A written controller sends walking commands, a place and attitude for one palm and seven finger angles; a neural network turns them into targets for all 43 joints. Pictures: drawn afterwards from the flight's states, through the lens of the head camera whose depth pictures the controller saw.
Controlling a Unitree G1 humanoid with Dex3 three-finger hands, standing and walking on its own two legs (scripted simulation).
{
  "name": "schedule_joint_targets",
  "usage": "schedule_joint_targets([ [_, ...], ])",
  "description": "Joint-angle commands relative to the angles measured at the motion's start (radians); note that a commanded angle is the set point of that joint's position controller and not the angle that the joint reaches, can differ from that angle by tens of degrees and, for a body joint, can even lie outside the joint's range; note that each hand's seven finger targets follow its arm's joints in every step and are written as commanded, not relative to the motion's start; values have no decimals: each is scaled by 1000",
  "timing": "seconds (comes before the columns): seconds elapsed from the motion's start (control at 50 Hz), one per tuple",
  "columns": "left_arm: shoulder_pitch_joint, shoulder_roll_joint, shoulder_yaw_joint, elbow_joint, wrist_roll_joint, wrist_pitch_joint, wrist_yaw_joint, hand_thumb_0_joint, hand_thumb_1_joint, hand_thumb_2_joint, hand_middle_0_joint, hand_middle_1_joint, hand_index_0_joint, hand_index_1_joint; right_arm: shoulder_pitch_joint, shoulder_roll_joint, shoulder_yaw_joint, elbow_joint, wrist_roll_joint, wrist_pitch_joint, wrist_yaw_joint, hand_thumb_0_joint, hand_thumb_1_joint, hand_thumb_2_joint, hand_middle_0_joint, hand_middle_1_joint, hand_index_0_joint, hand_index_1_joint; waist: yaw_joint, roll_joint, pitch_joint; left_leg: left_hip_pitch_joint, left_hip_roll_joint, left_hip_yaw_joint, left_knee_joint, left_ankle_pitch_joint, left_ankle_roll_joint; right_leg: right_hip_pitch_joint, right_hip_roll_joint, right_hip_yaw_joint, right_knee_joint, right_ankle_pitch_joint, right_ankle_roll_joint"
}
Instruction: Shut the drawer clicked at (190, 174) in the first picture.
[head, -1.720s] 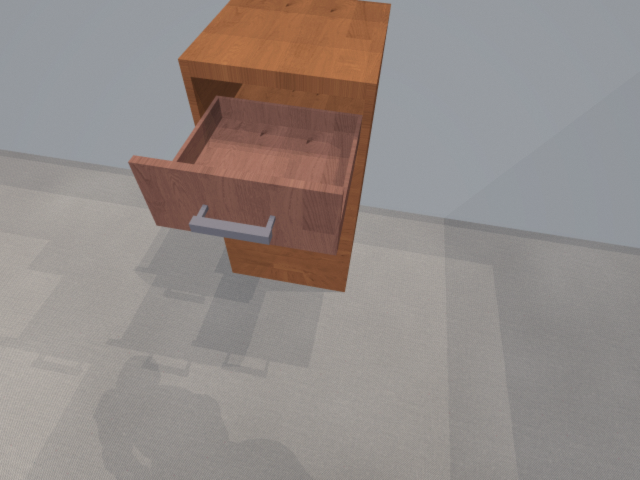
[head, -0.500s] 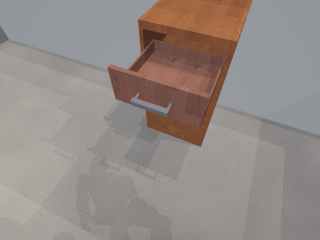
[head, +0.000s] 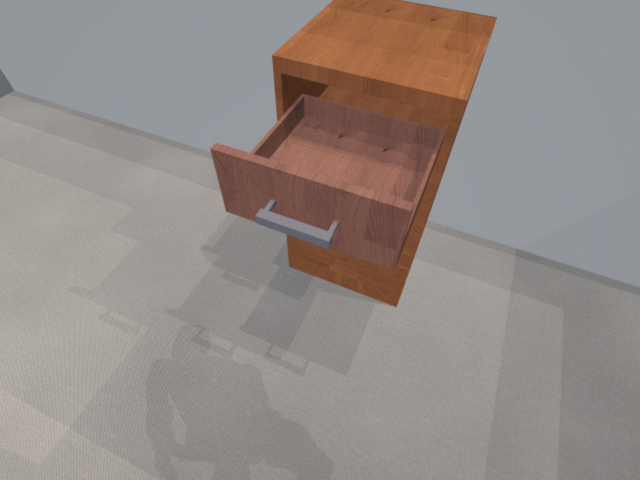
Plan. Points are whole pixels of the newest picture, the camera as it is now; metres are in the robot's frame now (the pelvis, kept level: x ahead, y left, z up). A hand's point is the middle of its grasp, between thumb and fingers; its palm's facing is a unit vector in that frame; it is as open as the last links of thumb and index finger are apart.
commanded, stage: turn to face it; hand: left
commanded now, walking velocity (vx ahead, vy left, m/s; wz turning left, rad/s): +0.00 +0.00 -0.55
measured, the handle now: (298, 221) +0.56 +0.07 -0.07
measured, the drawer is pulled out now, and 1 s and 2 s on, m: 0.30 0.30 0.30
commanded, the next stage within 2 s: take the last steps up to it in 0.58 s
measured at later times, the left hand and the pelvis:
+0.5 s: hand out of the picture +0.05 +0.16 -0.16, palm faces -0.12 -0.95 -0.29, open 7.4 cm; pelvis -0.03 -0.04 +0.00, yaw -12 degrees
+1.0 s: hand out of the picture +0.11 +0.17 -0.18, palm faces -0.21 -0.96 -0.17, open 7.4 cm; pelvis +0.05 +0.00 +0.00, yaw -17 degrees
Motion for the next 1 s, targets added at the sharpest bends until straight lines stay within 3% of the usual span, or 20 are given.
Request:
schedule_joint_targets([
  [0.0, 44, 127, 41, -41, 3, 10, -1, 0, 900, 900, -200, -300, -200, -300, 89, -110, -32, -27, 3, 7, -13, 0, -900, -900, 200, 300, 200, 300, -13, 5, 12, 12, 80, -1, 28, 216, 33, -95, -87, 106, -13, 305, -28],
  [0.06, 32, 141, 60, -73, 8, 22, -10, 0, 900, 900, -200, -300, -200, -300, 64, -137, -48, -54, 3, 13, -19, 0, -900, -900, 200, 300, 200, 300, -13, 4, -7, 33, 110, 8, 53, 189, 40, -156, -68, 133, 31, 290, -34],
  [0.16, -8, 134, 77, -126, 14, 35, -28, 0, 900, 900, -200, -300, -200, -300, 35, -197, -72, -99, -3, 11, -25, 0, -900, -900, 200, 300, 200, 300, -13, 118, -27, 32, 212, -78, -1, 111, 95, -254, -3, 117, 186, 144, -19],
  [0.2, -31, 116, 80, -148, 15, 42, -35, 0, 900, 900, -200, -300, -200, -300, 30, -225, -79, -115, -9, 8, -26, 0, -900, -900, 200, 300, 200, 300, -11, 218, -27, -3, 307, -130, -61, 125, 152, -277, 20, 58, 339, -88, -3],
  [0.24, -27, 106, 81, -158, 15, 47, -42, 0, 900, 900, -200, -300, -200, -300, -7, -228, -75, -141, -17, 6, -22, 0, -900, -900, 200, 300, 200, 300, 5, 240, -16, -44, 331, -101, -54, 205, 174, -248, 2, 26, 367, -200, 4],
  [0.28, 57, 118, 89, -143, 19, 42, -47, 0, 900, 900, -200, -300, -200, -300, -82, -235, -79, -168, -14, 10, -20, 0, -900, -900, 200, 300, 200, 300, 68, 136, -34, -128, 262, -5, 109, 198, 111, -107, -10, 40, 165, -12, -5],
  [0.3, 113, 190, 102, -127, 30, 31, -41, 0, 900, 900, -200, -300, -200, -300, -108, -192, -74, -191, -3, 15, -17, 0, -900, -900, 200, 300, 200, 300, 96, -108, -44, -237, 107, 98, 330, -8, 32, -32, -126, 253, -39, 203, -35],
  [0.32, 146, 286, 116, -114, 33, 29, -26, 0, 900, 900, -200, -300, -200, -300, -157, -135, -65, -234, 5, 17, -9, 0, -900, -900, 200, 300, 200, 300, 114, -333, -27, -421, -33, 115, 570, -397, -14, 35, -329, 529, -122, 479, -112],
  [0.34, 134, 267, 103, -115, 19, 34, -20, 0, 900, 900, -200, -300, -200, -300, -129, -176, -72, -214, 3, 31, -12, 0, -900, -900, 200, 300, 200, 300, 94, -254, -53, -414, -2, -23, 682, -376, -8, 29, -333, 504, -119, 419, -142],
  [0.36, 90, 225, 98, -136, 19, 37, -11, 0, 900, 900, -200, -300, -200, -300, -128, -176, -77, -201, 1, 37, -12, 0, -900, -900, 200, 300, 200, 300, 74, -268, -41, -419, 12, -45, 711, -318, -3, -1, -281, 477, -128, 379, -119],
  [0.38, 22, 215, 97, -154, 18, 41, -10, 0, 900, 900, -200, -300, -200, -300, -121, -172, -76, -187, 3, 34, -10, 0, -900, -900, 200, 300, 200, 300, 45, -195, -22, -447, 22, -58, 742, -260, -3, 10, -265, 449, -105, 343, -139],
  [0.44, 6, 196, 88, -180, 16, 23, -8, 0, 900, 900, -200, -300, -200, -300, -138, -160, -63, -188, -1, 29, 0, 0, -900, -900, 200, 300, 200, 300, 35, -63, -81, -437, 21, -50, 725, -174, -19, 72, -225, 383, -65, 452, -170],
  [0.56, 50, 194, 87, -175, 19, 18, -5, 0, 900, 900, -200, -300, -200, -300, -184, -160, -58, -208, 4, 34, -1, 0, -900, -900, 200, 300, 200, 300, 50, -108, -105, -417, 2, -49, 621, -138, -24, 124, -194, 373, -71, 504, -141],
  [0.64, 40, 201, 91, -185, 22, 16, -8, 0, 900, 900, -200, -300, -200, -300, -210, -162, -55, -226, 4, 32, 0, 0, -900, -900, 200, 300, 200, 300, 43, -82, -57, -395, 3, -54, 565, -159, -20, 72, -214, 398, -92, 458, -183],
  [0.76, 51, 192, 83, -170, 26, -9, -13, 0, 900, 900, -200, -300, -200, -300, -203, -131, -46, -240, -2, -3, 26, 0, -900, -900, 200, 300, 200, 300, 55, -85, -46, -291, -6, -43, 347, -162, -1, 30, -225, 461, -157, 119, -204],
  [0.84, 15, 189, 80, -152, 9, -22, -22, 0, 900, 900, -200, -300, -200, -300, -71, -130, -39, -194, -5, -36, 29, 0, -900, -900, 200, 300, 200, 300, 5, -62, -68, -42, -32, -1, 35, -24, 14, -58, -165, 371, -94, 9, -145],
  [0.86, 13, 159, 74, -150, 7, -26, -25, 0, 900, 900, -200, -300, -200, -300, -31, -142, -42, -171, -5, -48, 26, 0, -900, -900, 200, 300, 200, 300, -9, -4, -63, 100, -10, -46, -47, -23, 27, -188, -108, 329, -30, -42, -108],
  [0.9, -32, 105, 57, -171, 3, -38, -36, 0, 900, 900, -200, -300, -200, -300, 136, -273, -63, -140, -25, -49, 13, 0, -900, -900, 200, 300, 200, 300, -81, 300, -65, 254, 327, -457, -185, -45, 208, -448, 69, 62, 346, -242, -22],
  [0.92, -85, 111, 54, -190, 11, -41, -36, 0, 900, 900, -200, -300, -200, -300, 157, -256, -58, -140, -27, -37, 8, 0, -900, -900, 200, 300, 200, 300, -83, 205, 0, 192, 379, -477, -206, 28, 272, -507, 32, 61, 499, -304, -18],
  [0.98, -113, 114, 55, -165, 17, -35, -42, 0, 900, 900, -200, -300, -200, -300, 136, -171, -21, -140, -24, -49, 2, 0, -900, -900, 200, 300, 200, 300, -47, 112, 16, 122, 283, -309, -177, 319, 235, -498, -39, 86, 654, -170, -7],
])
